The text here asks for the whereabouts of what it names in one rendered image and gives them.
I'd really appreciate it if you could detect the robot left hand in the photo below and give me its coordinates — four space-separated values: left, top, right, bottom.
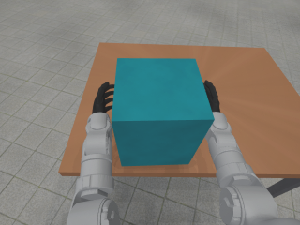
92 82 114 114

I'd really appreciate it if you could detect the robot left forearm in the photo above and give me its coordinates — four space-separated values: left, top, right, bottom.
66 112 114 225

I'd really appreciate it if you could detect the carton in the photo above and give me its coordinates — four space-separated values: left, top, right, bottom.
111 58 215 167

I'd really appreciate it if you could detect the robot right forearm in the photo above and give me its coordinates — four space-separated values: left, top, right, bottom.
204 112 278 218

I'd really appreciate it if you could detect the table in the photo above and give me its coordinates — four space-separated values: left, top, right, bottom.
58 42 300 198

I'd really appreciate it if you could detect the robot left upper arm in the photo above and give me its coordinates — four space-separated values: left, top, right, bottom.
67 198 121 225

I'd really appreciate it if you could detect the robot right upper arm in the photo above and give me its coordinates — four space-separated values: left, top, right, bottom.
219 184 300 225

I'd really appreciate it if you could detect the robot right hand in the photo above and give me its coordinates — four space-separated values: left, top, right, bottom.
203 80 220 113

